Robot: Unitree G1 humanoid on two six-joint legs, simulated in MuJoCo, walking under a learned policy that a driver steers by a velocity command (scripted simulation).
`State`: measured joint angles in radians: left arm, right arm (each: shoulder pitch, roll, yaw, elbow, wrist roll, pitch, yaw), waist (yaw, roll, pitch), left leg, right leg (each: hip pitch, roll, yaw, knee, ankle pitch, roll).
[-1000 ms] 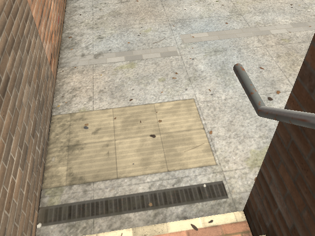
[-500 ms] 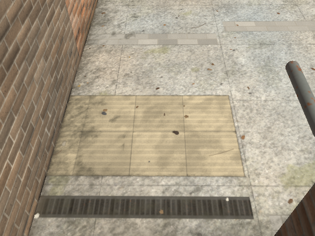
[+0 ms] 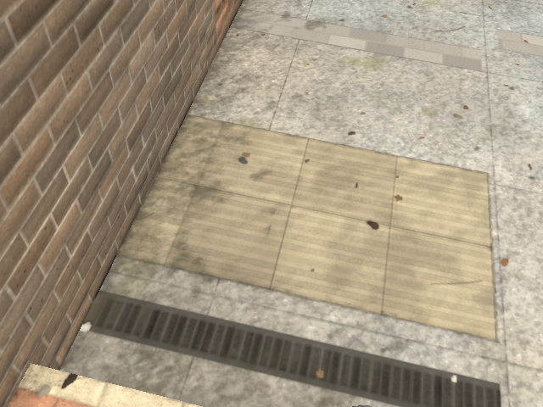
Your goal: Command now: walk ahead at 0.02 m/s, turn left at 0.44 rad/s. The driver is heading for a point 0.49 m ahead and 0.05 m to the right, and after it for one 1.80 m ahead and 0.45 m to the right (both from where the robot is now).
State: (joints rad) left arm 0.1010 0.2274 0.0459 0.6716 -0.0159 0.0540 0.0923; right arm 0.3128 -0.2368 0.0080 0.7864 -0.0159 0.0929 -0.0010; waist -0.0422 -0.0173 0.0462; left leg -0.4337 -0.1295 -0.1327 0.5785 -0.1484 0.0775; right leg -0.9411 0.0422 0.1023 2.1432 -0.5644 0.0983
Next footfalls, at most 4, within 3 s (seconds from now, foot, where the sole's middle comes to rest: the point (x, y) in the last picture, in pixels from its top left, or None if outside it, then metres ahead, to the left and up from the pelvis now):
0.48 right None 0.07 -0.18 -0.76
0.94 left None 0.12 0.05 -0.76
1.48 right None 0.31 -0.13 -0.96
1.86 left None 0.44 0.11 -0.96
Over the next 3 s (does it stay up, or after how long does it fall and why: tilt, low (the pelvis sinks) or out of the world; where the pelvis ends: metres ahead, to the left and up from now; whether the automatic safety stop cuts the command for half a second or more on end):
stays up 0.54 -0.07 -0.39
